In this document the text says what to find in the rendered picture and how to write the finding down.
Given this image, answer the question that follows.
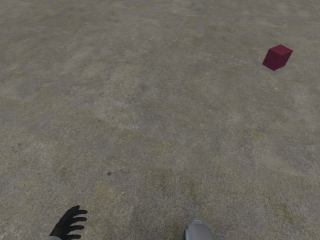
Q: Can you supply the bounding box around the right robot shin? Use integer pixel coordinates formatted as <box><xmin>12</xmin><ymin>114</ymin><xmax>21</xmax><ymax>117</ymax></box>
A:
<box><xmin>190</xmin><ymin>220</ymin><xmax>203</xmax><ymax>226</ymax></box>

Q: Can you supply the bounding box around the left robot hand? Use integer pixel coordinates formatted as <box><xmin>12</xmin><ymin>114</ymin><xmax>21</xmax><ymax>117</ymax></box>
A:
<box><xmin>49</xmin><ymin>205</ymin><xmax>88</xmax><ymax>240</ymax></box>

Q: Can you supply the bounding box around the right robot thigh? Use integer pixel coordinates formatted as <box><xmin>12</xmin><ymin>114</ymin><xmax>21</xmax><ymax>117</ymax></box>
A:
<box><xmin>185</xmin><ymin>224</ymin><xmax>217</xmax><ymax>240</ymax></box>

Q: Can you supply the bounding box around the carton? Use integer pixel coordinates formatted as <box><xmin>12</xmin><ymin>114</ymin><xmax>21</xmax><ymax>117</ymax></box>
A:
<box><xmin>262</xmin><ymin>44</ymin><xmax>293</xmax><ymax>71</ymax></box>

